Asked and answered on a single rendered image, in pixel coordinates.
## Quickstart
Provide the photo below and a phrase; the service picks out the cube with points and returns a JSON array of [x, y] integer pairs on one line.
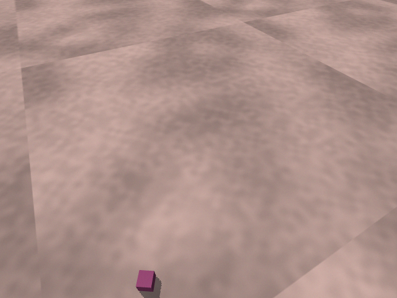
[[146, 280]]

